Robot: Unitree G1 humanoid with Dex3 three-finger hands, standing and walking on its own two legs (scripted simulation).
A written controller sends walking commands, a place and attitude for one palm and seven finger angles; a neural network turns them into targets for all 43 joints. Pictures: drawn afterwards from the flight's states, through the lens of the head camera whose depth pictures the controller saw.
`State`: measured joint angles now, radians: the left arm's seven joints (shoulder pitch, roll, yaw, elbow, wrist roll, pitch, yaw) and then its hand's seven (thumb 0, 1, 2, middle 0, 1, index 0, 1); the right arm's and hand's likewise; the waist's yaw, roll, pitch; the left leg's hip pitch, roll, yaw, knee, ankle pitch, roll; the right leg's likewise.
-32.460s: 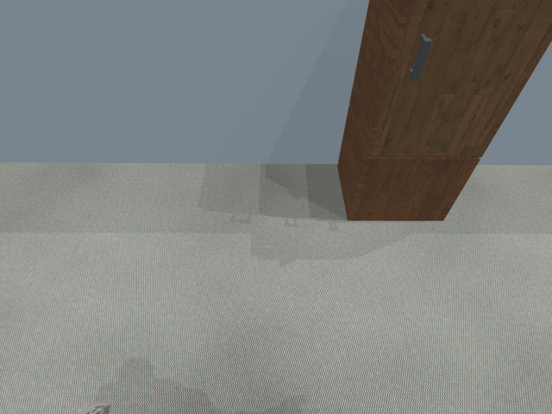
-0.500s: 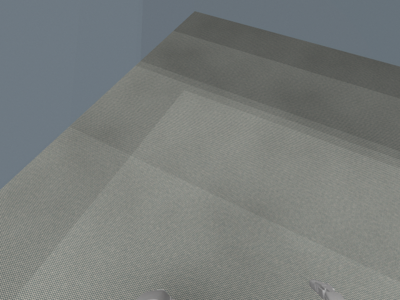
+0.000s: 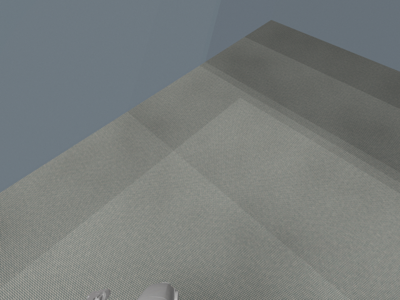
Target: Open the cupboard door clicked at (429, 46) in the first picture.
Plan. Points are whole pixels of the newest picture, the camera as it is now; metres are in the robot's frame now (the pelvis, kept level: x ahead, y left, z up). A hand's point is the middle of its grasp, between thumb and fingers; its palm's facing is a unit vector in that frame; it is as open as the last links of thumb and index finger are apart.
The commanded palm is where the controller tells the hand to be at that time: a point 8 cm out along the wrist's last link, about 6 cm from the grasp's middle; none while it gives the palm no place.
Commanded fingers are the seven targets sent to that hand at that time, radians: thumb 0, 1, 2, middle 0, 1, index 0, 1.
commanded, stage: turn to face it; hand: left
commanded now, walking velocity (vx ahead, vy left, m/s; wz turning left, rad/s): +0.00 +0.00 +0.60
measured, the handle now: out of the picture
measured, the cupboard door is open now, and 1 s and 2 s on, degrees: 42 42 42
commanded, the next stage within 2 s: none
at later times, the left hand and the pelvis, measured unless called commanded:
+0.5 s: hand out of the picture +0.04 +0.19 -0.15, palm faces +0.33 -0.89 -0.31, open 7.4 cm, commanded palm none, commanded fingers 0.00 0.90 0.90 -0.20 -0.30 -0.20 -0.30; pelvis +0.02 -0.04 +0.00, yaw +19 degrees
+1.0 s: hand out of the picture +0.00 +0.19 -0.16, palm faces +0.60 -0.75 -0.27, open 7.4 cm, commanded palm none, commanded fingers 0.00 0.90 0.90 -0.20 -0.30 -0.20 -0.30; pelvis +0.04 -0.04 +0.00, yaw +37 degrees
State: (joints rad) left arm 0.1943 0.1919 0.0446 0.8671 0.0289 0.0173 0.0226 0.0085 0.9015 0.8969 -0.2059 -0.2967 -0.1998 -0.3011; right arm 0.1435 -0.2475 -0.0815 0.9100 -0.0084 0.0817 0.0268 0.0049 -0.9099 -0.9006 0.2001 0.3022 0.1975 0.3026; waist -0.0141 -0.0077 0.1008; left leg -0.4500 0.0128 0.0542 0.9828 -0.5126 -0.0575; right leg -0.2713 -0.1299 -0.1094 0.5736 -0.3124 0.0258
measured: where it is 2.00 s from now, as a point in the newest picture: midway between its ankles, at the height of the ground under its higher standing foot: outside the picture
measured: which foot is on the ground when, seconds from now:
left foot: up 0.00-0.10, down 0.12-0.38, up 0.40-0.70, down 0.72-1.00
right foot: down 0.00-0.10, up 0.12-0.38, down 0.40-0.70, up 0.72-1.00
